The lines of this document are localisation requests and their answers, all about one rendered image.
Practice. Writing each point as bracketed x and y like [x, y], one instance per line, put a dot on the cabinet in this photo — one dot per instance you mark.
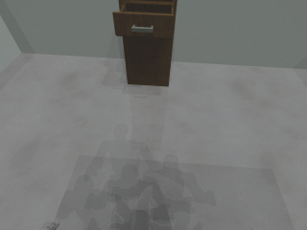
[148, 59]

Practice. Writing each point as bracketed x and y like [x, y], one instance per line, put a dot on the robot left hand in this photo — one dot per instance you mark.
[49, 225]

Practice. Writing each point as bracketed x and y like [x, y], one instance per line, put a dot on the drawer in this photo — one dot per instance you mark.
[160, 16]

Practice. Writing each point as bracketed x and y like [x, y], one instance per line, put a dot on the handle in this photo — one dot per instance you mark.
[142, 29]

